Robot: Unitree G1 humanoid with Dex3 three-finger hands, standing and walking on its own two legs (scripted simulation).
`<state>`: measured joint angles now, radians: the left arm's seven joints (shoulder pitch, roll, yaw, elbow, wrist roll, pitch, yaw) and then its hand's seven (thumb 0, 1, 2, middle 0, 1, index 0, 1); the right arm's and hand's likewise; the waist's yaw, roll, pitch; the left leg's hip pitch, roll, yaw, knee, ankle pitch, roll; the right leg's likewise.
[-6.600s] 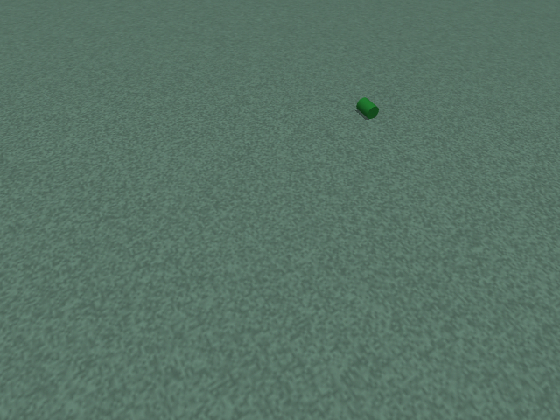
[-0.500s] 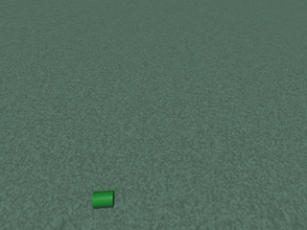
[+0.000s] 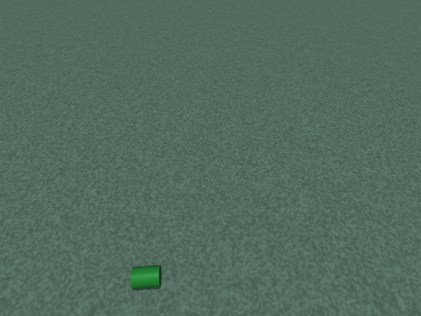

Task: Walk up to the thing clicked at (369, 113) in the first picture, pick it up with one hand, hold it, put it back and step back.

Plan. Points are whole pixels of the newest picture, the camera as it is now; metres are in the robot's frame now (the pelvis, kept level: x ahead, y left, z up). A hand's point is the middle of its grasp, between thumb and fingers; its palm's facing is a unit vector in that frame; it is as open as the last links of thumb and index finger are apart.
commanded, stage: stand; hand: left
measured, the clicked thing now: (146, 276) +0.44 +0.26 -0.74
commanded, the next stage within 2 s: none
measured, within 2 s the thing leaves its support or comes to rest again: neither
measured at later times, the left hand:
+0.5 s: hand out of the picture +0.08 +0.26 -0.16, palm faces -0.03 -0.94 -0.34, open 7.4 cm
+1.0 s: hand out of the picture +0.08 +0.26 -0.16, palm faces -0.02 -0.94 -0.34, open 7.4 cm
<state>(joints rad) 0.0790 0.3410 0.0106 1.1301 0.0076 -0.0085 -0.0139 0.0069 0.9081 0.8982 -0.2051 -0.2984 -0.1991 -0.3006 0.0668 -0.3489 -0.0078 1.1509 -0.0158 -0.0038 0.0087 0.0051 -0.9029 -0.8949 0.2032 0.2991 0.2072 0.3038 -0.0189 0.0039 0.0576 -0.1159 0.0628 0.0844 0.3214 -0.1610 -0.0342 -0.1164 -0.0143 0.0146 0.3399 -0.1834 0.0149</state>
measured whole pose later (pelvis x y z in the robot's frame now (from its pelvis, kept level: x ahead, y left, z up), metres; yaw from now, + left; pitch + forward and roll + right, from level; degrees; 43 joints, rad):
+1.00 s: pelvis +0.00 +0.01 +0.00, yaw +1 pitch -2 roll +0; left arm 0.11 0.35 0.00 1.14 0.01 -0.01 -0.01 0.01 0.91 0.90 -0.21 -0.30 -0.20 -0.30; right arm 0.08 -0.34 -0.01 1.16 -0.02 0.00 0.01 0.00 -0.90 -0.89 0.20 0.30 0.21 0.30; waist -0.01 0.00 0.05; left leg -0.11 0.05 0.07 0.30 -0.15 -0.03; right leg -0.10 -0.03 0.00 0.32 -0.18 0.02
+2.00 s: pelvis +0.01 +0.01 +0.00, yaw +1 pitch -2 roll +0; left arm 0.11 0.35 0.00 1.12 0.01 -0.01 0.00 0.01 0.91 0.90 -0.21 -0.30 -0.20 -0.30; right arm 0.09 -0.34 -0.01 1.15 -0.02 0.00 0.01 0.00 -0.90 -0.89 0.20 0.30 0.21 0.30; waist -0.01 -0.01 0.04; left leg -0.10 0.04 0.07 0.30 -0.17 -0.02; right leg -0.09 -0.03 0.00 0.31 -0.19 0.03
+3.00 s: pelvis +0.01 +0.01 +0.00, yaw +2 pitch -2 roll +0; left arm 0.12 0.36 0.00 1.12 0.01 -0.01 0.00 0.01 0.91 0.90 -0.21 -0.30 -0.20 -0.30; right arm 0.11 -0.34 -0.01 1.14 -0.01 0.00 0.01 0.00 -0.90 -0.89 0.20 0.30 0.21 0.30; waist -0.01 0.00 0.05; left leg -0.10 0.04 0.06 0.31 -0.17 -0.02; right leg -0.08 -0.04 -0.01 0.31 -0.19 0.03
